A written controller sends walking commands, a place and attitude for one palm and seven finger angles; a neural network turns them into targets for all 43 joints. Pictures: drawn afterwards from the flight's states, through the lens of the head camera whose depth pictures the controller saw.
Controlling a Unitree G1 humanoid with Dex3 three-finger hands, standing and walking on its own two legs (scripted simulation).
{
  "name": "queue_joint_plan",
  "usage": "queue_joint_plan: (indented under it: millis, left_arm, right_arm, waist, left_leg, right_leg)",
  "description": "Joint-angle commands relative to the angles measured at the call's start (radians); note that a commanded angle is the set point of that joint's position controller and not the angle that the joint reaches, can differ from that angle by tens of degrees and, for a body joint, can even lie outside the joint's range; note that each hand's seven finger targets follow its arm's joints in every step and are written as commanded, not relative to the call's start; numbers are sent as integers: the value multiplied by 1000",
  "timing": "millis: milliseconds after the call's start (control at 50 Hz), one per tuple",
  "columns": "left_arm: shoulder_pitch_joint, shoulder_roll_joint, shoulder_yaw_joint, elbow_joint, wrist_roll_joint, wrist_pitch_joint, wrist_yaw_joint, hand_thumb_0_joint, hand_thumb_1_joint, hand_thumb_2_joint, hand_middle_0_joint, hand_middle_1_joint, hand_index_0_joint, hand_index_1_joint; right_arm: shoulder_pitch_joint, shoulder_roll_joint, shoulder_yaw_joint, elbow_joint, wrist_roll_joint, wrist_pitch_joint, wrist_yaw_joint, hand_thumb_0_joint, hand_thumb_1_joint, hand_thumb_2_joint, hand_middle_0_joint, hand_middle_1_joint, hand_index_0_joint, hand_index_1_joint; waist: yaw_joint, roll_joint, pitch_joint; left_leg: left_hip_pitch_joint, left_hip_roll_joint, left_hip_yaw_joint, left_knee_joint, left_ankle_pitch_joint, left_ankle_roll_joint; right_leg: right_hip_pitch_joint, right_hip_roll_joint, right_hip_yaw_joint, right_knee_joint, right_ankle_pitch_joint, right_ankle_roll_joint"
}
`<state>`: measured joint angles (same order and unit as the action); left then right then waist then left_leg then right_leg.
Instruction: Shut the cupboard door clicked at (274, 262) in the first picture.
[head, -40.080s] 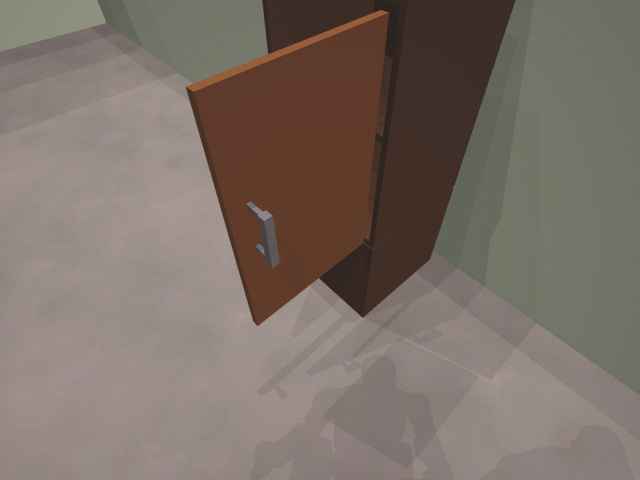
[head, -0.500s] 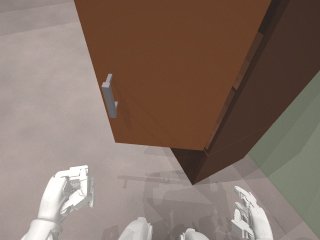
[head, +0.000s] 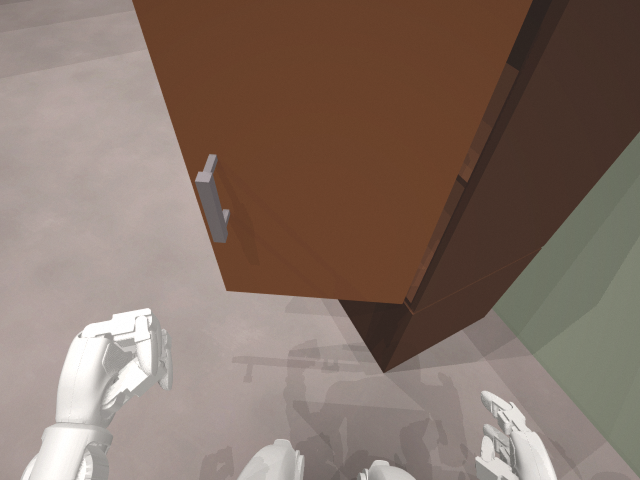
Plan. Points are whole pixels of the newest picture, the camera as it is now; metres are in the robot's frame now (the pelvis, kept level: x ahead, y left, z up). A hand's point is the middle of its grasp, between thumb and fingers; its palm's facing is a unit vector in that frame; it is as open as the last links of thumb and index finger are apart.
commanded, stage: bring the fist close to the handle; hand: left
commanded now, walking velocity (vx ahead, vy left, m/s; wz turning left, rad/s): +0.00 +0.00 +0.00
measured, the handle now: (216, 200) +0.47 +0.19 +0.06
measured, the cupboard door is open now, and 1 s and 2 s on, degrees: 58 58 55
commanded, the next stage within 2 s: push the door shut along its arc in 1.48 s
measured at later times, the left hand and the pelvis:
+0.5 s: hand (202, 328) +0.28 +0.16 +0.05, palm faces -0.04 -1.00 +0.00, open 3.1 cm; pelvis +0.00 +0.00 +0.01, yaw +0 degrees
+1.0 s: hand (227, 263) +0.36 +0.15 +0.06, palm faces +0.01 -1.00 -0.03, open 3.1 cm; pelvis +0.00 -0.01 +0.01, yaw -1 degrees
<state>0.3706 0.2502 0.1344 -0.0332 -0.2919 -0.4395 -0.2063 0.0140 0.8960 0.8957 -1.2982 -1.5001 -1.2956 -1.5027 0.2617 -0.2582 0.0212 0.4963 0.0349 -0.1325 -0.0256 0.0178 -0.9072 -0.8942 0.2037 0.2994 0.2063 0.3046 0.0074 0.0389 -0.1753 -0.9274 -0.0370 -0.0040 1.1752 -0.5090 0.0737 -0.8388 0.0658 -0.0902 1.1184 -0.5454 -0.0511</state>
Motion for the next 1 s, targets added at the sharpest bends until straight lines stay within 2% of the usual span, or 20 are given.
queue_joint_plan:
  millis: [0,40,100,180,220,240,300,360,400,460,520,560,600,680,700,780,800,880,940,980]
  left_arm:
    - [9,101,19,-110,-1,41,-54,0,900,900,-1300,-1500,-1300,-1500]
    - [-29,117,45,-163,-16,48,-56,0,900,900,-1300,-1500,-1300,-1500]
    - [-161,172,100,-246,-28,-7,-22,0,900,900,-1300,-1500,-1300,-1500]
    - [-220,107,49,-199,-5,-80,15,0,900,900,-1300,-1500,-1300,-1500]
    - [-208,88,10,-152,10,-63,5,0,900,900,-1300,-1500,-1300,-1500]
    - [-202,57,-31,-127,15,-41,-8,0,900,900,-1300,-1500,-1300,-1500]
    - [-207,79,-36,-50,28,45,-32,0,900,900,-1300,-1500,-1300,-1500]
    - [-319,118,8,-61,35,85,-8,0,900,900,-1300,-1500,-1300,-1500]
    - [-365,156,71,-72,25,74,32,0,900,900,-1300,-1500,-1300,-1500]
    - [-389,115,63,-90,23,18,79,0,900,900,-1300,-1500,-1300,-1500]
    - [-411,110,48,-1,46,-10,88,0,900,900,-1300,-1500,-1300,-1500]
    - [-446,71,-15,68,66,-5,70,0,900,900,-1300,-1500,-1300,-1500]
    - [-470,50,-46,112,65,19,42,0,900,900,-1300,-1500,-1300,-1500]
    - [-608,65,-40,99,54,40,32,0,900,900,-1300,-1500,-1300,-1500]
    - [-641,97,-9,95,51,39,46,0,900,900,-1300,-1500,-1300,-1500]
    - [-705,102,26,102,63,-9,114,0,900,900,-1300,-1500,-1300,-1500]
    - [-718,142,62,125,72,-18,129,0,900,900,-1300,-1500,-1300,-1500]
    - [-737,95,22,285,104,-17,135,0,900,900,-1300,-1500,-1300,-1500]
    - [-799,75,-8,347,106,12,108,0,900,900,-1300,-1500,-1300,-1500]
    - [-822,77,-7,351,94,21,93,0,900,900,-1300,-1500,-1300,-1500]
  right_arm:
    - [-37,-137,-62,-173,17,-45,-13,0,-900,-900,200,300,200,300]
    - [-41,-134,-62,-184,18,-43,-20,0,-900,-900,200,300,200,300]
    - [-47,-129,-55,-170,8,-48,-33,0,-900,-900,200,300,200,300]
    - [-55,-117,-51,-134,2,-64,-23,0,-900,-900,200,300,200,300]
    - [-50,-126,-53,-126,3,-61,-16,0,-900,-900,200,300,200,300]
    - [-45,-127,-53,-129,6,-60,-13,0,-900,-900,200,300,200,300]
    - [-28,-143,-54,-138,16,-43,-15,0,-900,-900,200,300,200,300]
    - [-39,-140,-53,-145,18,-27,-20,0,-900,-900,200,300,200,300]
    - [-42,-136,-51,-140,11,-21,-25,0,-900,-900,200,300,200,300]
    - [-52,-116,-47,-132,5,-22,-13,0,-900,-900,200,300,200,300]
    - [-46,-119,-49,-103,1,-16,-4,0,-900,-900,200,300,200,300]
    - [-39,-127,-50,-93,4,-9,4,0,-900,-900,200,300,200,300]
    - [-23,-137,-56,-92,8,-4,4,0,-900,-900,200,300,200,300]
    - [-23,-144,-61,-91,16,3,-6,0,-900,-900,200,300,200,300]
    - [-18,-148,-59,-86,14,5,-10,0,-900,-900,200,300,200,300]
    - [-19,-133,-59,-63,4,6,-5,0,-900,-900,200,300,200,300]
    - [-13,-139,-60,-52,0,10,-4,0,-900,-900,200,300,200,300]
    - [-9,-133,-57,-39,-1,31,13,0,-900,-900,200,300,200,300]
    - [8,-140,-61,-37,5,48,16,0,-900,-900,200,300,200,300]
    - [15,-144,-64,-42,9,53,14,0,-900,-900,200,300,200,300]
  waist:
    - [-12,-27,-158]
    - [-8,-47,-180]
    - [-11,0,-190]
    - [-27,61,-173]
    - [-28,80,-191]
    - [-35,56,-191]
    - [-31,16,-191]
    - [-28,-10,-202]
    - [-11,-18,-217]
    - [1,20,-247]
    - [-17,17,-226]
    - [-42,13,-184]
    - [-51,-3,-180]
    - [-51,8,-238]
    - [-48,3,-242]
    - [-34,8,-300]
    - [-31,5,-303]
    - [-39,-2,-250]
    - [-56,-17,-260]
    - [-54,-23,-286]
  left_leg:
    - [161,38,-96,-215,181,-42]
    - [164,35,-87,-210,196,-39]
    - [165,36,-87,-186,204,-40]
    - [192,44,-105,-187,178,-53]
    - [215,47,-114,-196,186,-56]
    - [218,47,-116,-202,186,-53]
    - [204,46,-119,-221,172,-45]
    - [203,43,-105,-229,165,-41]
    - [203,40,-99,-224,201,-41]
    - [237,39,-90,-230,245,-51]
    - [212,41,-79,-209,250,-48]
    - [209,46,-86,-215,223,-48]
    - [213,48,-93,-219,208,-45]
    - [259,47,-94,-230,204,-44]
    - [263,49,-100,-234,215,-45]
    - [306,50,-96,-226,293,-53]
    - [291,48,-91,-217,300,-52]
    - [244,44,-74,-217,273,-50]
    - [253,46,-71,-219,273,-48]
    - [263,45,-66,-216,292,-46]
  right_leg:
    - [103,-21,82,-183,208,13]
    - [133,-26,86,-188,222,16]
    - [115,-22,93,-169,220,8]
    - [20,-20,72,-140,176,3]
    - [15,-22,66,-136,184,2]
    - [23,-23,64,-144,190,5]
    - [58,-22,70,-171,195,9]
    - [86,-27,74,-187,189,12]
    - [118,-24,80,-183,222,7]
    - [128,-26,73,-168,251,4]
    - [107,-28,84,-164,265,8]
    - [63,-29,78,-169,240,10]
    - [60,-28,80,-181,231,11]
    - [77,-33,83,-197,226,13]
    - [83,-30,80,-192,234,9]
    - [89,-31,75,-168,287,11]
    - [98,-29,81,-163,299,9]
    - [85,-32,87,-168,296,13]
    - [91,-33,91,-183,311,16]
    - [117,-34,98,-192,337,17]
